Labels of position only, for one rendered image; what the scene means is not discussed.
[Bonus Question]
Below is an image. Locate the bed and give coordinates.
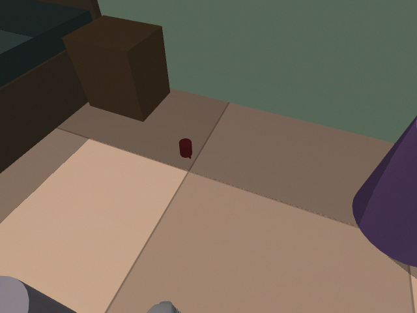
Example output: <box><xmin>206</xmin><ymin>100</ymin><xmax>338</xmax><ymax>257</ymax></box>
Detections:
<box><xmin>0</xmin><ymin>0</ymin><xmax>102</xmax><ymax>173</ymax></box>

